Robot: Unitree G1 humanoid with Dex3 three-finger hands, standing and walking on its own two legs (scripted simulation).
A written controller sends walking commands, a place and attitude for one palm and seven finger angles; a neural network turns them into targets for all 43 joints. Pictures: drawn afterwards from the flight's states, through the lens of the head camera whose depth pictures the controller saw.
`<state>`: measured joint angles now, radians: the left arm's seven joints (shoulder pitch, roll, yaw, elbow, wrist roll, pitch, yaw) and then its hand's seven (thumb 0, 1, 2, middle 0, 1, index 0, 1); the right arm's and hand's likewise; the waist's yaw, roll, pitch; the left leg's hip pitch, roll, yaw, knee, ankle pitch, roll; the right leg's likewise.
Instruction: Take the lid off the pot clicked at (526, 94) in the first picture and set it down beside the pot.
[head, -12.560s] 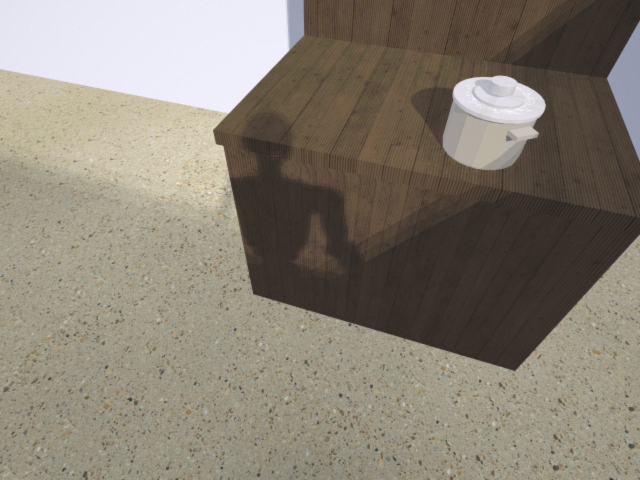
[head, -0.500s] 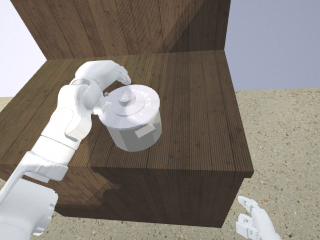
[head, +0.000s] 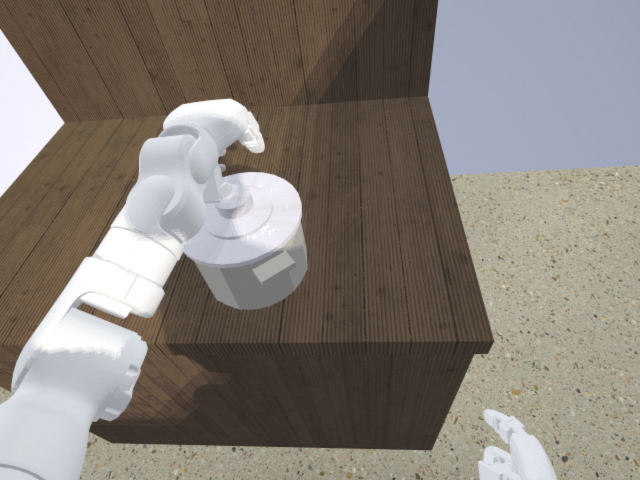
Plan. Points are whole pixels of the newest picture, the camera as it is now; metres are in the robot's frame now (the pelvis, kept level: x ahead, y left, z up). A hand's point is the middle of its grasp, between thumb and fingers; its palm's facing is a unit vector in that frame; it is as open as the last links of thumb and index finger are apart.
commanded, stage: move the open hand above the knob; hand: left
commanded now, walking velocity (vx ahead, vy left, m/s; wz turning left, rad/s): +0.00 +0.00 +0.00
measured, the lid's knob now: (233, 201) +0.46 +0.13 +0.12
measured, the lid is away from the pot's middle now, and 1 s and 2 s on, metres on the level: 0.00 0.00 0.00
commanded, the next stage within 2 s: lower the open fingers around the knob in 0.94 s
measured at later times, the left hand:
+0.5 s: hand (210, 174) +0.43 +0.13 +0.19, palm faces -0.19 -0.03 -0.98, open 9.8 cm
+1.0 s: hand (211, 179) +0.42 +0.13 +0.19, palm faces -0.13 -0.03 -0.99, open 9.8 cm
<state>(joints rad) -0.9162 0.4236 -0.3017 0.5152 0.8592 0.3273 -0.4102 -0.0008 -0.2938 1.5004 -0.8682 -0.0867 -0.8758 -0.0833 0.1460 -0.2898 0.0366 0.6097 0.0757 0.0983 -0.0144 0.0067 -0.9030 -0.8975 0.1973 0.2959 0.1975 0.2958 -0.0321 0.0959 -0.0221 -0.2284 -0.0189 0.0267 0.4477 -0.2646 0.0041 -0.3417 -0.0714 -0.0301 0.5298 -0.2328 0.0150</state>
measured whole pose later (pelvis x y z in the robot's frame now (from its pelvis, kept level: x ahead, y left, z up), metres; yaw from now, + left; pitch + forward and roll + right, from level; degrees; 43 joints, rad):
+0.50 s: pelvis +0.00 +0.01 +0.00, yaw +0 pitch +2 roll +1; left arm -0.90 0.42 -0.33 0.48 0.86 0.33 -0.42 0.00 -0.29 1.50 -0.87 -0.09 -0.87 -0.08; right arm 0.14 -0.28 0.04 0.60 0.08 0.10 -0.01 0.01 -0.90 -0.90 0.20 0.30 0.20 0.30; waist -0.01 0.09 -0.03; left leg -0.22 -0.03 0.02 0.45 -0.26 0.01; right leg -0.33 -0.08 -0.03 0.52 -0.23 0.02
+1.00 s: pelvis +0.00 +0.00 +0.00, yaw +0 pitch +2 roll +2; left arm -0.82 0.43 -0.32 0.37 0.86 0.35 -0.39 0.00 -0.29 1.50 -0.87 -0.09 -0.88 -0.08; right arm 0.12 -0.28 0.05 0.59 0.08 0.13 0.00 0.01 -0.90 -0.90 0.20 0.30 0.20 0.30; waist 0.00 0.10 -0.04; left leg -0.21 -0.02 0.03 0.45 -0.26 0.01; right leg -0.32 -0.07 -0.03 0.52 -0.23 0.02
